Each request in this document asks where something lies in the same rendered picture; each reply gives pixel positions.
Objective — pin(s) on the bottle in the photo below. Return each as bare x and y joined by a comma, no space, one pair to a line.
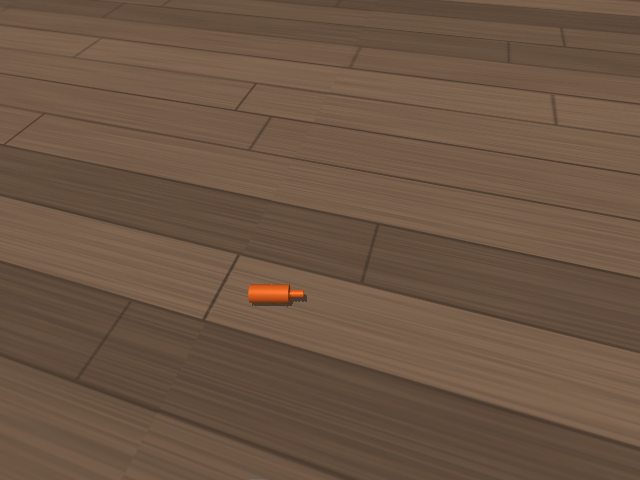
272,293

